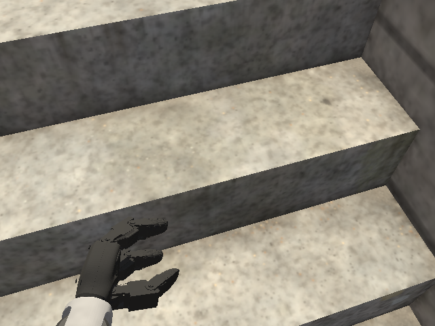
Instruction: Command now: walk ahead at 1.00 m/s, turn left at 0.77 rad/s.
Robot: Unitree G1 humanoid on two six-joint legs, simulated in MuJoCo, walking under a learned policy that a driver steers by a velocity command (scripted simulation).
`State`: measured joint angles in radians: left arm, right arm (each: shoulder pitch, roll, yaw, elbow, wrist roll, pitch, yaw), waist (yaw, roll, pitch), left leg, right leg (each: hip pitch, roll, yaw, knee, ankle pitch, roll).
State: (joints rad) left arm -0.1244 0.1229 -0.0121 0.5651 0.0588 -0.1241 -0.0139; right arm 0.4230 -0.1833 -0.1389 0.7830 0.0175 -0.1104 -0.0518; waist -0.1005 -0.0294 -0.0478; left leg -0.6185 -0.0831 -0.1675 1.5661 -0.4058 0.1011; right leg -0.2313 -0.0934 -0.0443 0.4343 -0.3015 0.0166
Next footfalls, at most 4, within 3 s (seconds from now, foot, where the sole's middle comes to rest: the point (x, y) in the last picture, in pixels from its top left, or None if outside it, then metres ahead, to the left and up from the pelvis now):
0.26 left None -0.15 -0.01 -0.75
0.54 right None -0.19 -0.29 -0.70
0.66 left None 0.00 -0.02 -0.61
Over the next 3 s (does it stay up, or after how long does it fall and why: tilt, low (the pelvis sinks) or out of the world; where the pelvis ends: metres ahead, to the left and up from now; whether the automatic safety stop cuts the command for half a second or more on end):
falls after 0.78 s (tilt)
